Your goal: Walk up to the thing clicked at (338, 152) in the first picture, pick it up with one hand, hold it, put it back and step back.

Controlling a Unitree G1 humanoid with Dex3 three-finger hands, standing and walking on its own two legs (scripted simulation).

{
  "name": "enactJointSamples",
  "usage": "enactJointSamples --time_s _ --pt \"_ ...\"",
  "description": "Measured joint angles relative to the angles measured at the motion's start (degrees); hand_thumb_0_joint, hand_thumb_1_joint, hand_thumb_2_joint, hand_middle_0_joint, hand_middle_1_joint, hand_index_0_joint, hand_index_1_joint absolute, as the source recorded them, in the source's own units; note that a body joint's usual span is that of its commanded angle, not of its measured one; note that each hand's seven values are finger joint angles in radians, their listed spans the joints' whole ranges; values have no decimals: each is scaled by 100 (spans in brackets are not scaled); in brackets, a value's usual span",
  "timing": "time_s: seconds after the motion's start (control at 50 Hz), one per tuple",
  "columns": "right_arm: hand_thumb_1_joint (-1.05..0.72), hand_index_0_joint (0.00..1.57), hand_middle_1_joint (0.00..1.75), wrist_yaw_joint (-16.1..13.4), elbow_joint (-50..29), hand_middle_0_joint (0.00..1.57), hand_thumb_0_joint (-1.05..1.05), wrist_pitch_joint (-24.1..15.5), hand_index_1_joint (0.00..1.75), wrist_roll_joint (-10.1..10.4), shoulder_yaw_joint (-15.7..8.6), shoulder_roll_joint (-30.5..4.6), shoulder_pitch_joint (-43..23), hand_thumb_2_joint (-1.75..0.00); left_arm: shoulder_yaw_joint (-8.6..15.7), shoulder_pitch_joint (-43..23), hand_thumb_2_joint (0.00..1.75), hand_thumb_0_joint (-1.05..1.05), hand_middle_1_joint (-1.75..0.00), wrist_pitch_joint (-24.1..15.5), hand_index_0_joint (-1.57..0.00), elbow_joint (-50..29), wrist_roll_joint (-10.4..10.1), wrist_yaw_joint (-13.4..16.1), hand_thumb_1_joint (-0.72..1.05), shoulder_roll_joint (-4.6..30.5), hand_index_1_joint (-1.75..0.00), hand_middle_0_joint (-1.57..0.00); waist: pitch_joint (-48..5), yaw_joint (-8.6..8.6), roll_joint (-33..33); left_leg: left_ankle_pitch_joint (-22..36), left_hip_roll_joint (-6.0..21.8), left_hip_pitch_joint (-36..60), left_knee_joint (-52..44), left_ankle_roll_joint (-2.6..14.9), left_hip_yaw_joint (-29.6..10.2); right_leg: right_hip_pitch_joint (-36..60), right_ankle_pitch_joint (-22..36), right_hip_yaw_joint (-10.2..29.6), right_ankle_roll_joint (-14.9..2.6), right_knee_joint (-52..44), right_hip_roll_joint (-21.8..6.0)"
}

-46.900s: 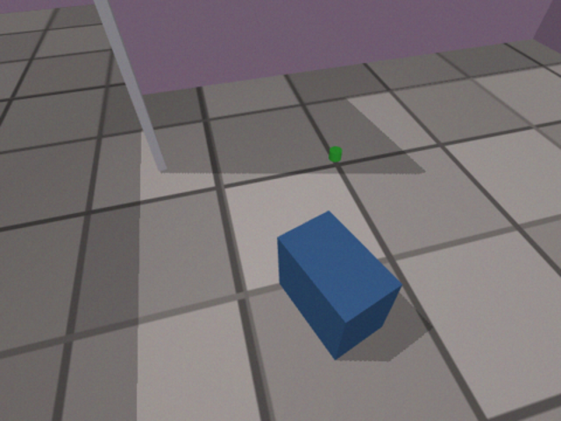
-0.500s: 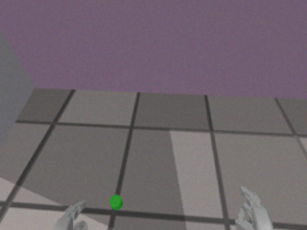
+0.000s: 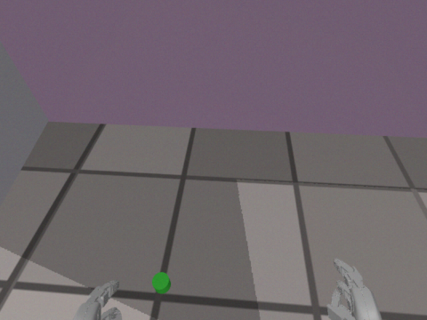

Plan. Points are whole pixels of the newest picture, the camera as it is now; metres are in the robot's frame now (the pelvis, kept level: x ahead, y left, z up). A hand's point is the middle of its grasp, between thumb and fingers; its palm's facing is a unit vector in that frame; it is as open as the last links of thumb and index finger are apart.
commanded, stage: home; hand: left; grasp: from above
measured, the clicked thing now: (161, 282) +0.44 +0.24 -0.68
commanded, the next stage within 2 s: stand in 0.62 s
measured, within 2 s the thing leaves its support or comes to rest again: neither
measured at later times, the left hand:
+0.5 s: hand out of the picture +0.16 +0.18 -0.05, palm faces +0.05 -0.98 -0.19, open 7.4 cm
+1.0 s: hand out of the picture +0.11 +0.24 -0.11, palm faces +0.01 -0.94 -0.34, open 7.4 cm
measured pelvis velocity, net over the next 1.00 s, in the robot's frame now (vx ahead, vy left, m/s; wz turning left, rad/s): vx -0.01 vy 0.01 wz -0.01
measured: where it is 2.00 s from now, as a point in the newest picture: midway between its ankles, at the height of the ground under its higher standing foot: outside the picture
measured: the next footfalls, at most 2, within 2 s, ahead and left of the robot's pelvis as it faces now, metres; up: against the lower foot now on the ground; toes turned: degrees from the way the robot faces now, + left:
none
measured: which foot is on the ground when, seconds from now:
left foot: down 0.00-1.00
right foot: down 0.00-1.00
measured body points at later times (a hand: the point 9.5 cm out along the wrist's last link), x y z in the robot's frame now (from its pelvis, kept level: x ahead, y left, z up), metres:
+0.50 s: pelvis +0.00 +0.00 +0.00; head +0.01 +0.01 +0.45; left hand +0.15 +0.23 -0.03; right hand +0.16 -0.25 -0.06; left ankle +0.01 +0.13 -0.68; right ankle +0.00 -0.15 -0.68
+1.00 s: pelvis -0.01 +0.01 +0.03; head +0.01 +0.01 +0.48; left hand +0.10 +0.29 -0.08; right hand +0.10 -0.28 -0.08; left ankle +0.01 +0.13 -0.68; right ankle +0.00 -0.15 -0.68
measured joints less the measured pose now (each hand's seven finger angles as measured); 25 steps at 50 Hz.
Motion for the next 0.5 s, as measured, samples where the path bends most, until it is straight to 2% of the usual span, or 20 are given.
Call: enactJointSamples --time_s 0.5 --pt "-90 21 30 8 -64 20 1 62 30 23 -13 -7 23 -90 -1 23 90 1 -30 11 -20 -57 -1 15 90 5 -30 -20 6 -13 -18 9 1 -34 13 -2 -22 -21 10 -16 -2 0 5"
